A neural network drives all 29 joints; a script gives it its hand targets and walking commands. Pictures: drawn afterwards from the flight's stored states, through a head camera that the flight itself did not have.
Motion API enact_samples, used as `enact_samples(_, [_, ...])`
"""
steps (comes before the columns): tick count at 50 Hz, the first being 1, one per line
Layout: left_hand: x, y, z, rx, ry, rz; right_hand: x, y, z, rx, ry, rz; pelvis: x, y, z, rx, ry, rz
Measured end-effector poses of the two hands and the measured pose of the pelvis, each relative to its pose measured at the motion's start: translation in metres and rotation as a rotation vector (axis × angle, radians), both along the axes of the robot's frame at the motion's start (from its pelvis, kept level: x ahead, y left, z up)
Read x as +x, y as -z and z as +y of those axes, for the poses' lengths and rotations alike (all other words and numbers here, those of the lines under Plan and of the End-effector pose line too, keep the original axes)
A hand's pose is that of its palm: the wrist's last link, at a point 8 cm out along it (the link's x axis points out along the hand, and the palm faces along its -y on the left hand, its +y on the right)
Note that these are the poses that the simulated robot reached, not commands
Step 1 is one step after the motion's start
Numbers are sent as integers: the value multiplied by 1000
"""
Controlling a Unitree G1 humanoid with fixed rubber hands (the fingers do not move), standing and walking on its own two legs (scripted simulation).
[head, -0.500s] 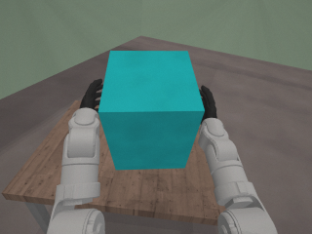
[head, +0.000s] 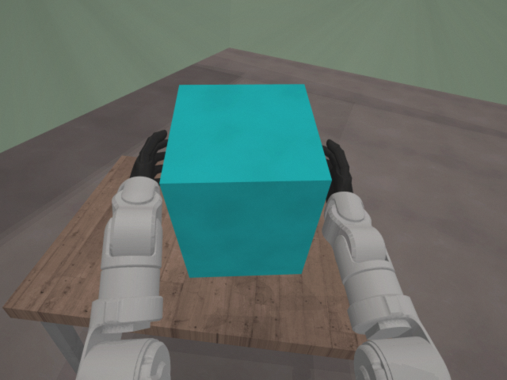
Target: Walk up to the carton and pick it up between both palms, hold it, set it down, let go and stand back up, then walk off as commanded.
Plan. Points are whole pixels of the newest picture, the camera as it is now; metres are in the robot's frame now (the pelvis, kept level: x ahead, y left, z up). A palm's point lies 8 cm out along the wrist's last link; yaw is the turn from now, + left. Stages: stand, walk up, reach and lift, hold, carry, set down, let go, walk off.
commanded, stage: hold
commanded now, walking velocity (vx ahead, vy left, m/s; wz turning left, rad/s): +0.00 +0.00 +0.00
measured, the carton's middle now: (244, 185) +0.40 +0.01 +0.16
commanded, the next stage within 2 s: set down in 1.56 s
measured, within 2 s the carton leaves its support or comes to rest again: neither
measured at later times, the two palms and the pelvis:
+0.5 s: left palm (145, 188) +0.35 +0.16 +0.19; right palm (337, 196) +0.35 -0.13 +0.18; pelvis -0.01 +0.00 +0.00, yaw +0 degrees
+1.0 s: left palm (146, 182) +0.35 +0.16 +0.19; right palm (336, 192) +0.36 -0.13 +0.18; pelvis +0.00 +0.00 +0.00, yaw +0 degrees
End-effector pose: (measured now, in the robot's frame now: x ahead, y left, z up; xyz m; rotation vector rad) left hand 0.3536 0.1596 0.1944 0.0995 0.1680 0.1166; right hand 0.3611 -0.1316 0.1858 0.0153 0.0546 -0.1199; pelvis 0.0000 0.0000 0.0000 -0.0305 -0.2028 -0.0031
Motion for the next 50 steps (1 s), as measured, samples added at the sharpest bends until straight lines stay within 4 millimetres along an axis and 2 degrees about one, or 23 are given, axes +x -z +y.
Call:
enact_samples(6, [2, 5, 0, 0, -2, 16, 2, 7, 0, 14, -2, 17, 0, 0, 0, 0, 0, 0])
enact_samples(16, [-6, -15, 2, 2, -9, -47, -3, -13, 2, 23, -7, -40, 0, 0, 0, 0, 0, 0])
enact_samples(26, [-6, 9, -1, 4, 7, 35, -6, 6, -1, -5, 2, 24, -7, 0, 0, 1, 0, -10])
enact_samples(36, [-3, -8, 0, -3, 2, -23, -3, -11, -1, -9, 0, -33, 1, 0, -1, 1, 0, 2])
enact_samples(45, [0, 7, -1, -1, 2, 24, 0, 7, -1, 11, -1, 14, -2, 0, -1, 1, 0, -2])
enact_samples(50, [0, 2, -1, 2, -4, 6, 2, 3, -1, 22, -4, 2, 0, 0, -1, 2, 0, 0])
